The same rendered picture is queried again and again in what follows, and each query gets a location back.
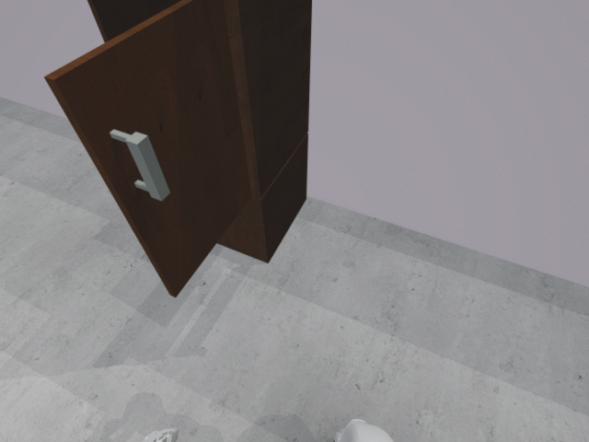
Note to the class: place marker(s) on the robot right shin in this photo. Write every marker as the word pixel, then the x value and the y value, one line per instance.
pixel 356 421

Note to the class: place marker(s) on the handle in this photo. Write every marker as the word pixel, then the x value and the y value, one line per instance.
pixel 146 161

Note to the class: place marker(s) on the cupboard door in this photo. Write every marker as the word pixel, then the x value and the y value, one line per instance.
pixel 170 77

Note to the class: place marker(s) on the robot right thigh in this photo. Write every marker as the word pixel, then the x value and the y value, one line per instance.
pixel 359 432

